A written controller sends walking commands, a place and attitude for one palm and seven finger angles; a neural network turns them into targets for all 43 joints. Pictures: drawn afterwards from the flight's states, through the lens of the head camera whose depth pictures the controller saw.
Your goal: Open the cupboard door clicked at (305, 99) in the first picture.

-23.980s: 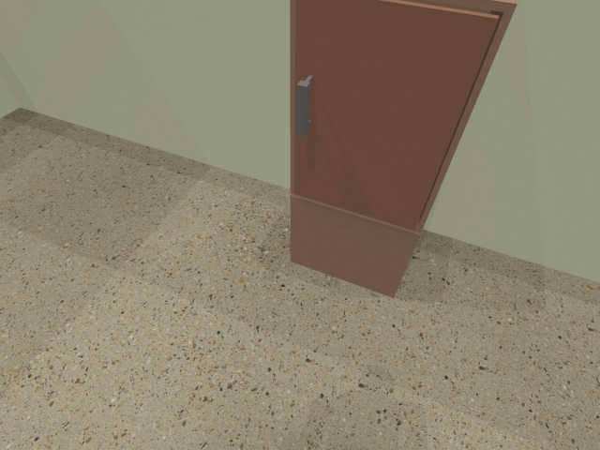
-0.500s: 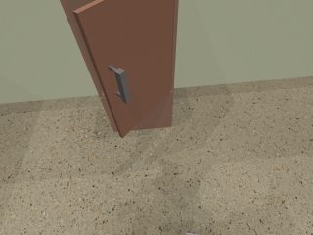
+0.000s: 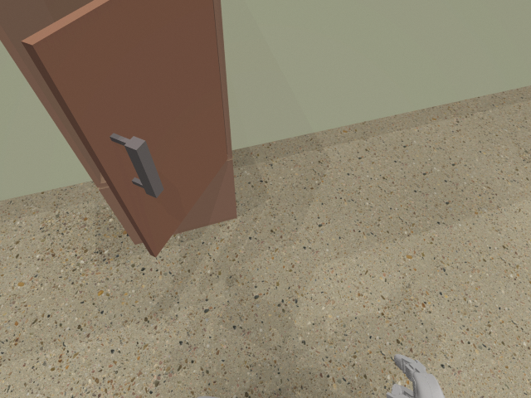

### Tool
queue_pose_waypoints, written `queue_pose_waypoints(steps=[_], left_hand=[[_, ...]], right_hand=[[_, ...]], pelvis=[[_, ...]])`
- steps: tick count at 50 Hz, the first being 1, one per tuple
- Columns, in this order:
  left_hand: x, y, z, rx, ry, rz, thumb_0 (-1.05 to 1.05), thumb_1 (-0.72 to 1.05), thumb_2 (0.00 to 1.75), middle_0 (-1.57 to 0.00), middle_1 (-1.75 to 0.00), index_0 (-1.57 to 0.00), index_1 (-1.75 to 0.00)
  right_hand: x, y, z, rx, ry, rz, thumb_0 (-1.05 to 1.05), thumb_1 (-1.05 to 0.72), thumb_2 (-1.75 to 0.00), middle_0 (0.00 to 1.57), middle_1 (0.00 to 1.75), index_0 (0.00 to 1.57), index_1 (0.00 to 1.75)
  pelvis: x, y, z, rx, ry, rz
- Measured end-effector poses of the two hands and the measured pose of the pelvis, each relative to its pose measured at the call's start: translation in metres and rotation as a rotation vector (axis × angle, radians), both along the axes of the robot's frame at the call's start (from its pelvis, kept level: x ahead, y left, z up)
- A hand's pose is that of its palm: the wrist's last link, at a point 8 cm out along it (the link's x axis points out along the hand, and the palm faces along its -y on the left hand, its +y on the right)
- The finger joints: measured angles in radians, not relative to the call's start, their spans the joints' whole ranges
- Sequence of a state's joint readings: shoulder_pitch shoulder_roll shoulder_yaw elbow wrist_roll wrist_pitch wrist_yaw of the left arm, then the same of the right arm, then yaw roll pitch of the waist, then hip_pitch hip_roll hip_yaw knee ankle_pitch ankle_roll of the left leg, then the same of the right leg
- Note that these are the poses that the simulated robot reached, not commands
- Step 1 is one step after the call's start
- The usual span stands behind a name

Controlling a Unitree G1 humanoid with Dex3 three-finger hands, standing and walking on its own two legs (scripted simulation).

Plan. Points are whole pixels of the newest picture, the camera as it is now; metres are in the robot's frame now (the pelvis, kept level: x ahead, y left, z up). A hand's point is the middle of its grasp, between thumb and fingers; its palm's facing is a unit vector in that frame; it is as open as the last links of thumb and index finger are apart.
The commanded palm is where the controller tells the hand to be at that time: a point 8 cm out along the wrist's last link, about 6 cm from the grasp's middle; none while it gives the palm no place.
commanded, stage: walk to a spot facing it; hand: left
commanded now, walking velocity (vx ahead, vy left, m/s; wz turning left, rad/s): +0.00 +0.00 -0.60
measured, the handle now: (136, 165) +0.48 +0.29 +0.00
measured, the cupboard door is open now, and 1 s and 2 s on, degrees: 46 46 46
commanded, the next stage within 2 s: none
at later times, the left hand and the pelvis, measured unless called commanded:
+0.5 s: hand (196, 360) +0.18 +0.14 -0.16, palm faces -0.33 -0.91 -0.27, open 7.4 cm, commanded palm none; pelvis +0.01 -0.02 +0.00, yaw -19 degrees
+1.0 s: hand (258, 321) +0.26 +0.04 -0.16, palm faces -0.62 -0.75 -0.21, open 7.4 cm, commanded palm none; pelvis +0.06 -0.06 -0.01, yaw -38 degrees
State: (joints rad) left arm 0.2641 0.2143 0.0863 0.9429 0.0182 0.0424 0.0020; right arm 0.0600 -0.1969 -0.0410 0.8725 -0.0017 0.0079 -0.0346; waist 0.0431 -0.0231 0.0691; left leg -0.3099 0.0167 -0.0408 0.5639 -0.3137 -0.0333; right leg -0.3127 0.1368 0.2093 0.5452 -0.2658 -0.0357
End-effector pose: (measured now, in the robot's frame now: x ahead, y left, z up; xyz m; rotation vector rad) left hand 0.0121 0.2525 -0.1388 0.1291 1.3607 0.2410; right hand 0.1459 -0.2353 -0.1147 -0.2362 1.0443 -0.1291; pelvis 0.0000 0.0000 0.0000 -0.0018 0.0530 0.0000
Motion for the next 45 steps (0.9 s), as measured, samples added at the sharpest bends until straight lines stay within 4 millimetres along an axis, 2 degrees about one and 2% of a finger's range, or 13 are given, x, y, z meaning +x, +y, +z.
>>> queue_pose_waypoints(steps=[2, 5, 9, 14, 17, 20, 23, 27, 34, 40, 45], left_hand=[[0.014, 0.011, -0.006, -0.004, -0.014, -0.027, 0.01, 0.91, 0.90, -0.20, -0.30, -0.20, -0.30], [0.042, 0.020, -0.003, 0.000, -0.052, -0.079, 0.01, 0.91, 0.90, -0.20, -0.30, -0.20, -0.30], [0.081, 0.019, 0.007, 0.001, -0.100, -0.159, 0.01, 0.91, 0.90, -0.19, -0.30, -0.20, -0.30], [0.132, -0.006, 0.013, 0.007, -0.135, -0.303, 0.01, 0.91, 0.90, -0.19, -0.30, -0.20, -0.30], [0.161, -0.027, 0.010, 0.028, -0.185, -0.387, 0.01, 0.91, 0.90, -0.19, -0.30, -0.20, -0.30], [0.174, -0.045, 0.013, 0.038, -0.210, -0.432, 0.01, 0.91, 0.90, -0.19, -0.30, -0.20, -0.30], [0.178, -0.059, 0.015, 0.030, -0.195, -0.464, 0.01, 0.91, 0.90, -0.19, -0.30, -0.20, -0.30], [0.183, -0.072, 0.013, -0.004, -0.165, -0.513, 0.01, 0.91, 0.90, -0.20, -0.30, -0.20, -0.30], [0.206, -0.078, -0.007, -0.071, -0.138, -0.565, 0.01, 0.91, 0.90, -0.20, -0.30, -0.20, -0.30], [0.229, -0.090, 0.002, -0.090, -0.133, -0.621, 0.01, 0.91, 0.90, -0.20, -0.30, -0.20, -0.30], [0.248, -0.121, 0.012, -0.089, -0.123, -0.715, 0.01, 0.91, 0.90, -0.19, -0.30, -0.20, -0.30]], right_hand=[[-0.009, 0.003, -0.002, -0.020, -0.001, -0.010, 0.00, -0.91, -0.90, 0.20, 0.30, 0.20, 0.30], [-0.035, 0.004, 0.002, -0.035, 0.058, -0.023, 0.00, -0.91, -0.90, 0.21, 0.30, 0.20, 0.30], [-0.076, -0.002, 0.001, -0.030, 0.136, -0.097, 0.00, -0.91, -0.90, 0.21, 0.30, 0.20, 0.30], [-0.130, -0.021, -0.011, -0.004, 0.206, -0.238, 0.00, -0.91, -0.90, 0.21, 0.30, 0.20, 0.30], [-0.161, -0.038, -0.029, 0.015, 0.245, -0.318, 0.00, -0.91, -0.90, 0.21, 0.30, 0.20, 0.30], [-0.181, -0.051, -0.035, 0.012, 0.296, -0.382, 0.01, -0.91, -0.90, 0.21, 0.30, 0.20, 0.30], [-0.186, -0.056, -0.027, 0.010, 0.292, -0.429, 0.01, -0.91, -0.90, 0.20, 0.30, 0.20, 0.29], [-0.181, -0.054, -0.015, 0.010, 0.239, -0.476, 0.01, -0.91, -0.90, 0.20, 0.30, 0.20, 0.29], [-0.172, -0.029, -0.010, -0.012, 0.157, -0.536, 0.01, -0.91, -0.90, 0.20, 0.30, 0.20, 0.29], [-0.188, -0.003, -0.001, 0.027, 0.208, -0.575, 0.00, -0.91, -0.90, 0.21, 0.30, 0.20, 0.30], [-0.211, 0.004, -0.006, 0.083, 0.227, -0.669, 0.00, -0.91, -0.90, 0.21, 0.30, 0.20, 0.30]], pelvis=[[0.000, 0.006, -0.005, -0.012, -0.001, -0.013], [0.001, 0.007, 0.001, -0.011, -0.014, -0.052], [0.005, 0.007, 0.006, -0.026, -0.025, -0.110], [0.009, -0.004, 0.002, -0.024, -0.036, -0.199], [0.013, -0.017, -0.012, -0.001, -0.040, -0.238], [0.010, -0.020, -0.013, -0.007, -0.055, -0.267], [0.011, -0.022, -0.006, 0.001, -0.058, -0.305], [0.017, -0.021, 0.000, 0.010, -0.050, -0.358], [0.034, -0.007, -0.008, -0.019, -0.022, -0.441], [0.042, -0.013, 0.005, -0.026, -0.021, -0.520], [0.050, -0.027, 0.008, -0.028, -0.017, -0.599]])
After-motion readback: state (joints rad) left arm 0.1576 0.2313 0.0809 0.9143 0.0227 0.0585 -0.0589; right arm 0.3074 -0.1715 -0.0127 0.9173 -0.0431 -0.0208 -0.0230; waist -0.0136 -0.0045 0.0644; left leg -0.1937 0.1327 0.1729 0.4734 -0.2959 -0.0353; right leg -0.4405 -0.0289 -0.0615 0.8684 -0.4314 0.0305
